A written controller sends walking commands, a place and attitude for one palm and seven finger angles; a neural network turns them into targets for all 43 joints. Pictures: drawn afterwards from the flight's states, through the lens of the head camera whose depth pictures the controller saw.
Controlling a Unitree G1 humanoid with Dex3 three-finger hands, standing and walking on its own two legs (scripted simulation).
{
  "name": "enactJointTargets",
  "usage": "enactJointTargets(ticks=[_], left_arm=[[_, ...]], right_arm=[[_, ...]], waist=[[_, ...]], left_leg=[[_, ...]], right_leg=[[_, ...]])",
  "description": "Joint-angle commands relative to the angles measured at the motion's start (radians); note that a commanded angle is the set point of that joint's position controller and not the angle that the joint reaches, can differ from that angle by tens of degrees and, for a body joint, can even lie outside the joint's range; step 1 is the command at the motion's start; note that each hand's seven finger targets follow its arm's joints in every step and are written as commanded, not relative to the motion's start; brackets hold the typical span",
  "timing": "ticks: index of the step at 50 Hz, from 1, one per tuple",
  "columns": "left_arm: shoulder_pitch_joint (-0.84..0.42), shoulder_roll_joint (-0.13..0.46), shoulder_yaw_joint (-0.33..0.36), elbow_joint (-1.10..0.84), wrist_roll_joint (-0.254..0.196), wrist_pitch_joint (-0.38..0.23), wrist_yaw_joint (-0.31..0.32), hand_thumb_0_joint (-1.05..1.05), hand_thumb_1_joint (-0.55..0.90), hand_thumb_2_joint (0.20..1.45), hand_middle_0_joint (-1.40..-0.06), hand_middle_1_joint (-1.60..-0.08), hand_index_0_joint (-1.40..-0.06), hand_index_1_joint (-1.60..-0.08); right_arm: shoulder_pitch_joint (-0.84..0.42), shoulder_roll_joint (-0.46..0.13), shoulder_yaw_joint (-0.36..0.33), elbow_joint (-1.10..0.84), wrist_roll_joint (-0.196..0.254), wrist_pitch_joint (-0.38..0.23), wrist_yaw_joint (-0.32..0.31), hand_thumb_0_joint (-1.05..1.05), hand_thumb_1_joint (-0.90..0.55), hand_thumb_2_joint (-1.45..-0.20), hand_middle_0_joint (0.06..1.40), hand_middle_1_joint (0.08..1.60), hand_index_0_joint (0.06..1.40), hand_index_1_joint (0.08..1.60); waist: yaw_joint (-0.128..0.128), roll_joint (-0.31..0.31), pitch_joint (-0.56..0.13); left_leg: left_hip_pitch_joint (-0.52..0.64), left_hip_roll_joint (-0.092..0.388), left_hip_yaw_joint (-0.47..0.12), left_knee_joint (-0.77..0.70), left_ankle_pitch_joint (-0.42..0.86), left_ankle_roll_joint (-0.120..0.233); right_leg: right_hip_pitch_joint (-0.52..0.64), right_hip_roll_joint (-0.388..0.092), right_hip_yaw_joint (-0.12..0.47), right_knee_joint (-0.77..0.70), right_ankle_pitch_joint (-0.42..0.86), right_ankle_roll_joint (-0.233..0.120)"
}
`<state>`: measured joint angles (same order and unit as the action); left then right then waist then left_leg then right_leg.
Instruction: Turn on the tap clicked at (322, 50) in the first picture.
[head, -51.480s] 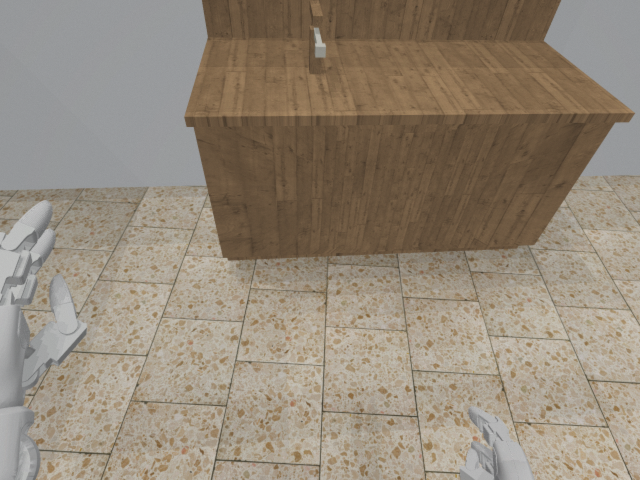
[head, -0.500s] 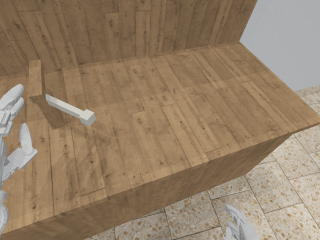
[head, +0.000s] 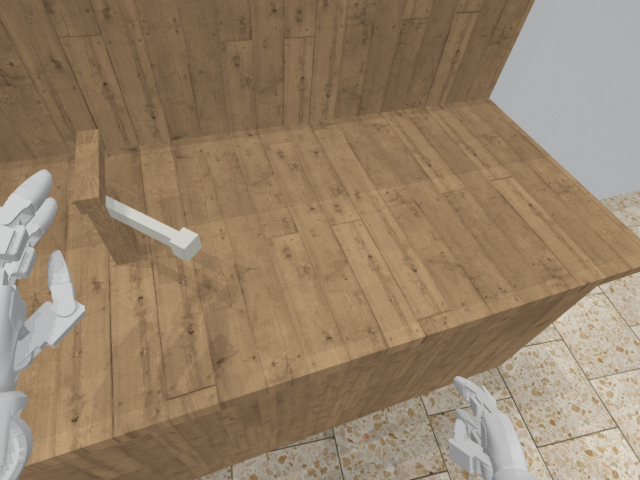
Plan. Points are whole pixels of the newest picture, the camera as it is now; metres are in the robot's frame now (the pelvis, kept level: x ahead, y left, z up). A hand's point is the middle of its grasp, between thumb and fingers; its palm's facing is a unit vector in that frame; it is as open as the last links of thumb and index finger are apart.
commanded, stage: come to a stop and stand still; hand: left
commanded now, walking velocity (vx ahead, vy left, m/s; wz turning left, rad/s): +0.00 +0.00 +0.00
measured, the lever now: (185, 244) +0.37 +0.22 +0.06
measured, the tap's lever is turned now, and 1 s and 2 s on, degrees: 44 44 44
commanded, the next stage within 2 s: look again from close up in 0.42 s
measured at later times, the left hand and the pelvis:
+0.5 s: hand (94, 325) +0.20 +0.23 +0.16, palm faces +0.34 -0.86 -0.38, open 7.4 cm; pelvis -0.02 -0.01 +0.00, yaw -1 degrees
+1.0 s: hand (96, 310) +0.21 +0.23 +0.16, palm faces +0.35 -0.86 -0.37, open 7.4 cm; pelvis +0.00 -0.01 +0.00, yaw -1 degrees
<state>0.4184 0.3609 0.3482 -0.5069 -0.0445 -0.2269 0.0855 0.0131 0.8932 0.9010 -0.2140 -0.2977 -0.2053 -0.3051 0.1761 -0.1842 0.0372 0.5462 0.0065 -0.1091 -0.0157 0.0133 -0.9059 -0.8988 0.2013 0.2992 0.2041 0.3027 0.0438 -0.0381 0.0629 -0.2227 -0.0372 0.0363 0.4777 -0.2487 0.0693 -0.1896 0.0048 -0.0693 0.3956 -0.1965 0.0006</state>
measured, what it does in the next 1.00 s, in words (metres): stands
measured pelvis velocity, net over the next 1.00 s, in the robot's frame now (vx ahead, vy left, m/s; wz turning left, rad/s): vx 0.00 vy -0.01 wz -0.01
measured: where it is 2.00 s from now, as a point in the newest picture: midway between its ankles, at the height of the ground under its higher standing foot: outside the picture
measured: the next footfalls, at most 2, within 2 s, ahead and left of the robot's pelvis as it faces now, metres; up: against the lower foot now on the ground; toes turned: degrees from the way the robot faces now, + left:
left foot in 1.56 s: -0.04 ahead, +0.09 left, +0.00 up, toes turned +2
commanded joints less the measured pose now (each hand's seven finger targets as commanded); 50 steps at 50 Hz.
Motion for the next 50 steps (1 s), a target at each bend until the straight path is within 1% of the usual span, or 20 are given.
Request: enactJointTargets(ticks=[1,2,6,7,11,12,16,17,21,22,26,27,31,36,37,41,42,46,47,50], left_arm=[[-0.071,0.182,0.129,-0.167,-0.003,-0.052,0.029,0.0,0.9,0.9,-0.2,-0.3,-0.2,-0.3],[-0.058,0.139,0.092,-0.12,-0.008,-0.053,0.022,0.0,0.9,0.9,-0.2,-0.3,-0.2,-0.3],[-0.089,0.178,0.115,-0.138,0.0,-0.054,0.026,0.0,0.9,0.9,-0.2,-0.3,-0.2,-0.3],[-0.084,0.14,0.08,-0.115,-0.005,-0.058,0.019,0.0,0.9,0.9,-0.2,-0.3,-0.2,-0.3],[-0.09,0.183,0.109,-0.165,0.003,-0.062,0.024,0.0,0.9,0.9,-0.2,-0.3,-0.2,-0.3],[-0.08,0.151,0.082,-0.14,-0.001,-0.066,0.02,0.0,0.9,0.9,-0.2,-0.3,-0.2,-0.3],[-0.063,0.206,0.135,-0.164,0.001,-0.067,0.027,0.0,0.9,0.9,-0.2,-0.3,-0.2,-0.3],[-0.049,0.163,0.102,-0.137,-0.005,-0.069,0.021,0.0,0.9,0.9,-0.2,-0.3,-0.2,-0.3],[-0.047,0.193,0.127,-0.144,-0.004,-0.065,0.024,0.0,0.9,0.9,-0.2,-0.3,-0.2,-0.3],[-0.038,0.16,0.099,-0.118,-0.008,-0.067,0.018,0.0,0.9,0.9,-0.2,-0.3,-0.2,-0.3],[-0.05,0.191,0.12,-0.155,-0.005,-0.065,0.022,0.0,0.9,0.9,-0.2,-0.3,-0.2,-0.3],[-0.044,0.157,0.092,-0.131,-0.008,-0.065,0.017,0.0,0.9,0.9,-0.2,-0.3,-0.2,-0.3],[-0.068,0.188,0.111,-0.178,-0.004,-0.06,0.023,0.0,0.9,0.9,-0.2,-0.3,-0.2,-0.3],[-0.063,0.188,0.113,-0.167,-0.002,-0.053,0.024,0.0,0.9,0.9,-0.2,-0.3,-0.2,-0.3],[-0.056,0.16,0.092,-0.14,-0.008,-0.055,0.019,0.0,0.9,0.9,-0.2,-0.3,-0.2,-0.3],[-0.056,0.189,0.117,-0.182,-0.005,-0.05,0.022,0.0,0.9,0.9,-0.2,-0.3,-0.2,-0.3],[-0.046,0.154,0.084,-0.158,-0.01,-0.05,0.016,0.0,0.9,0.9,-0.2,-0.3,-0.2,-0.3],[-0.046,0.186,0.111,-0.186,-0.007,-0.042,0.023,0.0,0.9,0.9,-0.2,-0.3,-0.2,-0.3],[-0.039,0.157,0.089,-0.164,-0.014,-0.042,0.019,0.0,0.9,0.9,-0.2,-0.3,-0.2,-0.3],[-0.057,0.177,0.104,-0.193,-0.018,-0.049,0.019,0.0,0.9,0.9,-0.2,-0.3,-0.2,-0.3]], right_arm=[[-0.064,-0.131,-0.058,-0.141,0.011,-0.051,-0.024,0.0,-0.9,-0.9,0.2,0.3,0.2,0.3],[-0.049,-0.13,-0.051,-0.137,0.002,-0.043,-0.025,0.0,-0.9,-0.9,0.2,0.3,0.2,0.3],[-0.068,-0.133,-0.056,-0.144,0.013,-0.049,-0.031,0.0,-0.9,-0.9,0.2,0.3,0.2,0.3],[-0.058,-0.135,-0.05,-0.139,0.005,-0.046,-0.03,0.0,-0.9,-0.9,0.2,0.3,0.2,0.3],[-0.075,-0.138,-0.057,-0.145,0.014,-0.059,-0.032,0.0,-0.9,-0.9,0.2,0.3,0.2,0.3],[-0.061,-0.14,-0.053,-0.138,0.005,-0.058,-0.031,0.0,-0.9,-0.9,0.2,0.3,0.2,0.3],[-0.069,-0.141,-0.059,-0.136,0.011,-0.067,-0.032,0.0,-0.9,-0.9,0.2,0.3,0.2,0.3],[-0.055,-0.141,-0.055,-0.129,0.004,-0.064,-0.031,0.0,-0.9,-0.9,0.2,0.3,0.2,0.3],[-0.066,-0.142,-0.061,-0.128,0.013,-0.071,-0.031,0.0,-0.9,-0.9,0.2,0.3,0.2,0.3],[-0.053,-0.145,-0.058,-0.121,0.004,-0.068,-0.031,0.0,-0.9,-0.9,0.2,0.3,0.2,0.3],[-0.065,-0.143,-0.061,-0.122,0.012,-0.076,-0.033,0.0,-0.9,-0.9,0.2,0.3,0.2,0.3],[-0.05,-0.147,-0.059,-0.117,0.004,-0.073,-0.032,0.0,-0.9,-0.9,0.2,0.3,0.2,0.3],[-0.066,-0.145,-0.062,-0.121,0.011,-0.078,-0.034,0.0,-0.9,-0.9,0.2,0.3,0.2,0.3],[-0.063,-0.145,-0.063,-0.123,0.011,-0.072,-0.033,0.0,-0.9,-0.9,0.2,0.3,0.2,0.3],[-0.052,-0.146,-0.058,-0.12,0.003,-0.068,-0.035,0.0,-0.9,-0.9,0.2,0.3,0.2,0.3],[-0.064,-0.143,-0.062,-0.127,0.01,-0.067,-0.035,0.0,-0.9,-0.9,0.2,0.3,0.2,0.3],[-0.054,-0.144,-0.058,-0.125,0.004,-0.063,-0.034,0.0,-0.9,-0.9,0.2,0.3,0.2,0.3],[-0.067,-0.142,-0.061,-0.131,0.011,-0.06,-0.036,0.0,-0.9,-0.9,0.2,0.3,0.2,0.3],[-0.055,-0.141,-0.055,-0.128,0.004,-0.055,-0.037,0.0,-0.9,-0.9,0.2,0.3,0.2,0.3],[-0.052,-0.14,-0.059,-0.146,0.006,-0.058,-0.042,0.0,-0.9,-0.9,0.2,0.3,0.2,0.3]], waist=[[-0.025,0.127,-0.162],[-0.025,0.093,-0.151],[-0.025,0.095,-0.125],[-0.026,0.086,-0.136],[-0.025,0.087,-0.142],[-0.025,0.08,-0.142],[-0.023,0.103,-0.153],[-0.024,0.089,-0.158],[-0.025,0.095,-0.136],[-0.026,0.081,-0.142],[-0.025,0.102,-0.158],[-0.025,0.076,-0.159],[-0.026,0.116,-0.167],[-0.024,0.107,-0.157],[-0.024,0.091,-0.159],[-0.023,0.103,-0.188],[-0.025,0.1,-0.181],[-0.024,0.108,-0.185],[-0.023,0.079,-0.18],[-0.02,0.111,-0.163]], left_leg=[[-0.007,0.13,-0.116,-0.126,0.14,-0.083],[-0.032,0.13,-0.122,-0.135,0.097,-0.07],[-0.052,0.129,-0.133,-0.163,-0.003,-0.056],[-0.06,0.127,-0.134,-0.164,-0.019,-0.049],[-0.045,0.122,-0.134,-0.159,-0.031,-0.044],[-0.052,0.119,-0.135,-0.16,-0.03,-0.04],[-0.045,0.116,-0.131,-0.147,-0.01,-0.042],[-0.047,0.114,-0.132,-0.145,0.001,-0.039],[-0.03,0.112,-0.13,-0.139,0.007,-0.044],[-0.033,0.115,-0.13,-0.142,0.007,-0.039],[-0.014,0.117,-0.13,-0.143,0.04,-0.045],[-0.018,0.118,-0.13,-0.145,0.047,-0.042],[-0.001,0.12,-0.128,-0.145,0.072,-0.05],[-0.006,0.124,-0.133,-0.156,0.089,-0.055],[-0.013,0.127,-0.134,-0.161,0.089,-0.051],[0.018,0.129,-0.131,-0.147,0.176,-0.065],[0.016,0.13,-0.132,-0.153,0.179,-0.063],[0.026,0.131,-0.13,-0.146,0.201,-0.072],[0.021,0.133,-0.135,-0.154,0.214,-0.072],[0.03,0.16,-0.148,-0.151,0.304,-0.094]], right_leg=[[0.09,-0.077,0.102,-0.036,0.156,-0.03],[0.089,-0.075,0.093,-0.049,0.132,-0.027],[0.072,-0.072,0.106,-0.068,0.057,-0.025],[0.075,-0.071,0.101,-0.074,0.039,-0.024],[0.068,-0.074,0.115,-0.08,0.022,-0.024],[0.067,-0.072,0.109,-0.085,0.017,-0.025],[0.075,-0.078,0.122,-0.084,0.039,-0.026],[0.077,-0.078,0.117,-0.087,0.042,-0.026],[0.042,-0.079,0.13,-0.099,0.033,-0.028],[0.045,-0.075,0.123,-0.099,0.034,-0.026],[0.057,-0.073,0.128,-0.083,0.076,-0.026],[0.06,-0.07,0.119,-0.084,0.08,-0.025],[0.064,-0.07,0.126,-0.069,0.106,-0.026],[0.071,-0.066,0.119,-0.062,0.119,-0.027],[0.074,-0.064,0.108,-0.064,0.119,-0.023],[0.095,-0.066,0.105,-0.044,0.178,-0.026],[0.087,-0.065,0.1,-0.049,0.173,-0.026],[0.095,-0.067,0.1,-0.046,0.188,-0.026],[0.092,-0.061,0.091,-0.052,0.19,-0.023],[0.075,-0.055,0.092,-0.032,0.202,-0.025]])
